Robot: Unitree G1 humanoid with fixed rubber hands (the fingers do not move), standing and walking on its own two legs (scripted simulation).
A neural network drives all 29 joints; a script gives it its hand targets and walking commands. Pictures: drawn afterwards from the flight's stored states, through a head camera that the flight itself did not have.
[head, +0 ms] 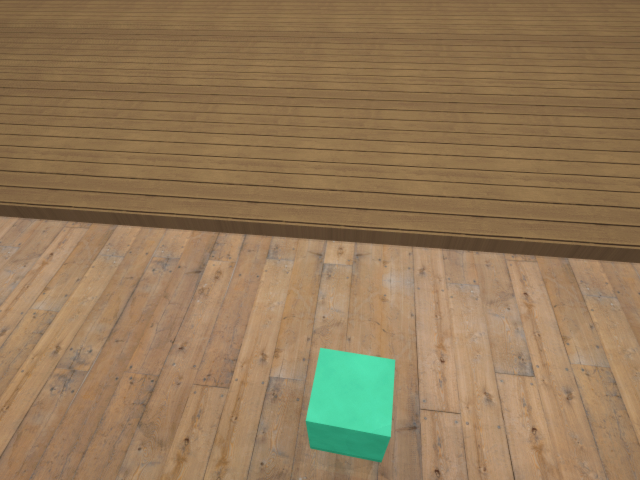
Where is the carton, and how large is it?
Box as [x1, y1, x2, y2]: [306, 348, 394, 461]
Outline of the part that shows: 320,348 306,417 306,425 310,447 381,461 390,437 394,360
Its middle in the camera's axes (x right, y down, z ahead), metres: +0.09 +0.46 +1.09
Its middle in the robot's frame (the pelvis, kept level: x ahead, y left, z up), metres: +0.45 -0.04 -0.65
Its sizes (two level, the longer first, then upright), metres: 0.210 0.200 0.250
